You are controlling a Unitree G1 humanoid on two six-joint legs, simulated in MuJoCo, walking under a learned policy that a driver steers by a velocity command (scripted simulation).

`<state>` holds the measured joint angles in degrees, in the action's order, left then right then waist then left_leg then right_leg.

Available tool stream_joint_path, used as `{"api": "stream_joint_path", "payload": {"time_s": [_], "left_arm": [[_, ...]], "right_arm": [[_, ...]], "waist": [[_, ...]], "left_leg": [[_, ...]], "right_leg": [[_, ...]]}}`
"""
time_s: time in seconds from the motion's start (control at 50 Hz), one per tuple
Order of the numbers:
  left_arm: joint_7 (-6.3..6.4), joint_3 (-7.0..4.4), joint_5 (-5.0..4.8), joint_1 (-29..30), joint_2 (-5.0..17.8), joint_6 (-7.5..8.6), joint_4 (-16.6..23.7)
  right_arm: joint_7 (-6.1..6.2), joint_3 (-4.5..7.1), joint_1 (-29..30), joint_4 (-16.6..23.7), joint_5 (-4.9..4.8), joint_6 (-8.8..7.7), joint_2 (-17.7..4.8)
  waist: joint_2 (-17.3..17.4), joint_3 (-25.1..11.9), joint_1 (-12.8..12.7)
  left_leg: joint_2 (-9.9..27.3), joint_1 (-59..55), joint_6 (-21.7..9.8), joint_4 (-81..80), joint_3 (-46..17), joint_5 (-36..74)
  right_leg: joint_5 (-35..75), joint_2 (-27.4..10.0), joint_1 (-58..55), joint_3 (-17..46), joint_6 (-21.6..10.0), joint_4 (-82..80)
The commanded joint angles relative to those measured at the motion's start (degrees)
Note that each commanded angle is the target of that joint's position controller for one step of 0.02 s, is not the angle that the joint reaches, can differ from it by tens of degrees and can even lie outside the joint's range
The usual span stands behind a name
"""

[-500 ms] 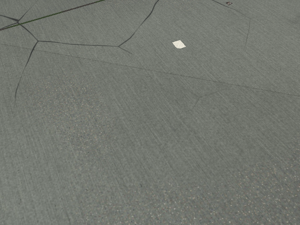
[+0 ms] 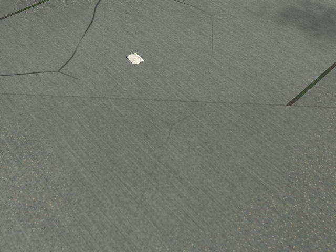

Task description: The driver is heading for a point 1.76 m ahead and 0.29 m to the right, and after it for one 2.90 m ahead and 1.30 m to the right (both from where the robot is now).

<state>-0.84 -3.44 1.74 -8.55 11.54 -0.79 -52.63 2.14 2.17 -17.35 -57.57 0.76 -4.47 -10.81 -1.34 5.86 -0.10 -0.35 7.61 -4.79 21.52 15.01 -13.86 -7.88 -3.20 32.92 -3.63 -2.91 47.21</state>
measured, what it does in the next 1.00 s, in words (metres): steps on the spot, turning right: right foot, then left foot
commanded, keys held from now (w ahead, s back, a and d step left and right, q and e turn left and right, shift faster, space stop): e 0.56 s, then no key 0.44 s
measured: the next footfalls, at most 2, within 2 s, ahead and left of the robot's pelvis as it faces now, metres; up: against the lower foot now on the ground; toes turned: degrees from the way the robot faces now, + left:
right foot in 0.14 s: +0.14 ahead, -0.10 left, +0.00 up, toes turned -10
left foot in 0.62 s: +0.14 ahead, +0.10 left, +0.00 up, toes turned -24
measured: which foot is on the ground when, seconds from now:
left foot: down 0.00-0.16, up 0.18-0.60, down 0.62-1.00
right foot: up 0.00-0.12, down 0.14-0.62, up 0.64-0.98, down 1.00-1.00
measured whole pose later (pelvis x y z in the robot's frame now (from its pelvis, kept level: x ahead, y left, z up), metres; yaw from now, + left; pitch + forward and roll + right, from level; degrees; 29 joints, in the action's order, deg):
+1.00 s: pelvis +0.06 +0.02 +0.00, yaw -25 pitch +0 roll +0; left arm 0.9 -2.4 0.5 -10.1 14.0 -2.9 -50.1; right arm 1.3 1.7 -13.2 -47.6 1.0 0.1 -12.8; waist -1.0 2.5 0.8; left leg -0.9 12.6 -2.0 27.6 1.7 -14.8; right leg -14.7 1.8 7.7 2.8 0.1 23.4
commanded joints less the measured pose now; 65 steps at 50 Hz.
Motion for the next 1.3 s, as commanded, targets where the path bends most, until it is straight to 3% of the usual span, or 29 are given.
{"api": "stream_joint_path", "payload": {"time_s": [0.02,0.1,0.12,0.14,0.16,0.18,0.2,0.24,0.28,0.3,0.36,0.5,0.56,0.6,0.62,0.64,0.66,0.7,0.72,0.78,0.84,0.94,0.98,1.0,1.02,1.04,1.06,1.1,1.3], "left_arm": [[-0.44,0.21,0.33,-2.1,1.2,-0.24,2.9],[-0.49,-0.54,0.51,-1.8,3.0,-0.04,4.8],[-0.25,-0.81,0.54,-4.2,3.1,0.54,4.5],[0.25,-1.66,0.69,-8.2,5.8,1.45,3.9],[1.03,-3.93,0.73,-9.9,14.6,1.7,4.8],[1.2,-4.59,-1.31,-13.4,15.2,0.59,4.0],[1.32,-4.32,-1.79,-11.3,14.1,-0.06,4.4],[2.14,-2.88,-1.25,-3.9,9.3,-1.01,5.8],[2.22,-2.28,-0.95,-0.8,7.4,-0.99,7.1],[1.9,-2.42,-0.81,-1.5,8.0,-0.59,7.2],[1.32,-3.17,-0.7,-3.5,10.5,0.02,7.0],[0.75,-3.87,-0.08,-4.2,12.0,-1.04,8.2],[0.36,-4.02,-0.15,-2.7,12.1,-1.43,8.9],[0.52,-3.78,-0.94,-0.7,11.4,-1.85,9.2],[0.86,-3.15,-1.38,-1.7,9.2,-1.8,9.5],[1.07,-2.13,-2.1,-3.8,5.2,-1.5,10.5],[1.45,-3.1,-0.24,-2.6,9.3,-1.21,10.0],[0.84,-3.52,-0.01,-5.1,10.1,-1.2,8.2],[0.66,-3.47,-0.04,-6.9,9.8,-1.47,7.1],[0.31,-2.75,-0.29,-6.4,8.6,-2.04,6.4],[0.56,-1.32,-0.98,-2.7,6.6,-2.52,6.8],[1.66,-0.07,-2.08,-2.9,6.5,-2.35,5.4],[2.29,0.16,-1.31,-5.0,7.4,-1.22,4.0],[2.73,-0.05,-0.21,-5.3,10.2,-0.35,4.0],[2.67,-0.04,-0.72,-1.6,11.8,-0.08,3.5],[2.27,0.82,-1.29,-0.2,8.2,0.23,3.3],[2.11,1.07,-1.21,0.3,7.6,0.51,3.0],[2.63,1.31,-1.1,-1.9,8.0,0.82,0.9],[3.0,2.08,-1.34,-3.2,7.4,1.39,-4.9]], "right_arm": [[0.37,1.65,-0.6,3.1,-0.01,0.18,-8.2],[0.72,2.67,-1.4,3.6,0.36,2.2,-9.3],[0.72,2.94,-1.5,3.7,0.35,2.76,-9.7],[0.54,3.31,-3.3,3.9,0.49,3.19,-10.4],[0.03,2.63,-3.9,7.7,-0.23,3.43,-7.2],[-0.08,2.5,0.4,9.5,0.47,4.47,-7.1],[-0.15,2.38,1.6,9.8,0.47,5.09,-6.7],[0.08,2.43,4.5,10.1,0.06,4.64,-6.1],[0.11,2.7,2.5,9.6,1.52,5.17,-6.7],[0.0,2.59,1.8,9.6,1.47,5.6,-6.2],[0.07,2.28,3.3,11.0,0.65,6.37,-5.5],[0.36,1.92,7.7,14.5,-0.11,6.09,-6.6],[0.65,1.78,4.9,14.8,-0.76,5.32,-6.9],[0.9,1.63,-1.1,13.3,-0.81,4.65,-6.5],[1.29,2.17,-1.6,13.4,-0.1,4.26,-9.1],[1.5,3.13,0.6,15.3,1.13,4.21,-14.8],[0.96,3.44,4.7,16.4,1.56,4.36,-16.1],[0.42,1.74,9.1,16.8,0.83,3.83,-10.0],[0.17,1.51,10.7,17.3,0.57,3.68,-9.2],[0.01,1.25,6.8,16.4,0.37,3.28,-8.7],[0.03,1.24,3.2,14.5,0.34,3.11,-9.2],[-0.69,1.89,1.8,12.1,0.51,4.35,-11.7],[-0.71,1.76,2.0,11.4,0.14,4.38,-11.0],[-1.02,1.25,1.6,12.2,-0.05,3.92,-9.2],[-1.16,0.4,0.2,12.0,-0.75,3.77,-6.0],[-0.75,0.28,1.3,10.2,-0.07,4.13,-6.7],[-0.66,0.81,3.1,9.5,0.12,4.3,-8.4],[-1.05,1.23,4.1,8.6,0.08,4.41,-9.4],[-0.85,0.17,1.9,0.8,0.06,4.61,-7.0]], "waist": [[7.0,-6.5,-0.5],[7.2,-6.3,0.1],[5.2,-7.6,-1.3],[-0.7,-10.6,-3.4],[-13.8,-14.3,-2.7],[-10.9,-18.6,-5.1],[-4.3,-14.7,-3.8],[-1.1,-5.9,-0.9],[-2.8,-7.0,0.8],[-2.2,-8.5,0.9],[-2.5,-10.0,0.1],[-5.8,-9.4,-2.0],[-6.7,-9.9,-1.0],[-6.1,-10.1,2.1],[-1.1,-9.1,1.7],[12.6,-9.4,-0.1],[12.6,-5.6,0.2],[6.5,-4.2,-3.7],[7.6,-4.8,-4.4],[9.1,-7.1,-1.9],[9.8,-7.9,0.5],[12.0,-7.6,1.1],[8.5,-8.2,-0.3],[3.2,-10.5,0.7],[-5.2,-8.3,3.9],[-4.2,-7.8,2.3],[-3.5,-5.5,1.3],[-4.3,-4.6,0.5],[0.6,-2.6,1.0]], "left_leg": [[15.7,-0.4,-5.4,-1.1,-3.2,40.3],[18.5,-3.6,-4.4,7.8,-3.9,38.1],[17.9,-3.0,-2.9,14.2,-2.9,37.3],[15.2,0.6,0.4,25.0,-1.3,30.3],[5.9,17.2,4.7,42.9,1.0,-1.4],[-0.8,23.4,5.9,51.8,-10.0,-25.7],[2.0,25.5,6.3,53.6,-14.2,-23.0],[3.8,26.2,6.3,47.1,-15.7,-13.3],[3.0,22.8,6.5,44.1,-15.3,-9.0],[2.4,22.1,6.6,43.2,-15.5,-8.7],[1.9,22.1,7.3,37.2,-16.3,-9.0],[-0.5,18.1,6.6,25.2,-17.2,-9.7],[-2.4,11.7,5.1,17.2,-16.8,-10.5],[-2.9,2.3,3.4,3.2,-15.5,-3.9],[2.7,-1.5,2.0,-5.3,-21.0,-4.9],[18.6,-4.8,-2.6,-11.6,-39.0,-10.0],[23.4,5.0,-7.9,-11.8,-43.8,-2.3],[16.9,8.7,-7.5,-8.5,-33.7,9.6],[13.4,6.9,-5.7,-7.2,-28.7,14.0],[11.4,-0.6,-6.2,-3.6,-23.6,28.7],[11.8,-5.8,-6.5,-1.7,-23.2,31.3],[11.6,-4.5,-6.0,1.7,-24.2,34.5],[10.9,0.9,-1.8,2.9,-24.1,29.2],[9.0,5.9,0.7,4.7,-22.4,20.7],[3.9,6.2,2.3,0.3,-18.2,5.8],[3.9,1.3,3.0,-1.9,-17.9,2.9],[3.5,1.2,3.1,-1.9,-18.5,5.4],[4.4,-0.9,2.9,-1.6,-18.8,10.1],[5.1,-1.3,3.6,-3.4,-19.0,8.4]], "right_leg": [[0.8,1.5,-8.4,-2.7,-0.6,-4.8],[-8.8,2.8,-10.1,-3.1,-3.1,-10.3],[-6.6,3.6,-13.9,-3.1,-4.0,-14.9],[4.8,1.5,-21.3,2.2,-6.0,-20.9],[30.9,-14.8,-32.5,24.4,-14.4,-22.7],[33.9,-19.9,-33.3,34.5,-21.8,-26.6],[25.1,-18.3,-29.7,29.3,-21.1,-27.7],[11.3,-11.1,-20.6,21.7,-15.0,-30.7],[12.5,-6.9,-18.5,18.0,-12.4,-30.3],[15.0,-6.5,-19.1,17.8,-12.3,-29.8],[10.6,-5.9,-20.6,19.6,-12.0,-30.0],[-4.4,-5.4,-19.3,26.9,-11.0,-31.5],[-0.2,-5.0,-18.1,29.7,-9.4,-30.3],[-1.7,-2.6,-14.4,28.3,-5.8,-27.9],[-8.9,1.1,-10.1,25.3,-2.3,-23.7],[-18.7,9.9,-1.8,15.0,1.0,-10.6],[-24.3,12.7,-0.4,10.0,1.7,0.5],[-18.3,10.4,-5.3,13.0,1.8,11.2],[-15.8,10.5,-5.4,12.2,2.3,13.6],[-15.5,10.2,-4.5,10.7,4.7,13.3],[-16.6,8.2,-7.1,9.3,6.0,1.7],[-13.2,7.0,-19.0,3.3,3.8,-20.2],[2.2,3.6,-29.7,7.0,2.2,-33.4],[8.6,-3.2,-36.1,13.8,1.0,-32.4],[19.5,-7.7,-31.6,17.0,-2.3,-28.6],[14.8,-7.5,-27.6,16.3,-3.1,-28.3],[9.7,-4.8,-26.4,14.9,-1.9,-28.8],[7.3,-2.7,-24.9,13.7,-0.7,-29.9],[0.6,-1.8,-23.1,13.3,-0.9,-32.0]]}}
Keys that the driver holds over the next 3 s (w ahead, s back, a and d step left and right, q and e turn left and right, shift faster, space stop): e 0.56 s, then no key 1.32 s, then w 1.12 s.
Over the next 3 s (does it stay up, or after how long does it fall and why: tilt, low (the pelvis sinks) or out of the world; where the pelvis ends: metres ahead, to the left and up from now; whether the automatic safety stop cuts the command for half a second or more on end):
stays up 0.50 -0.16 0.00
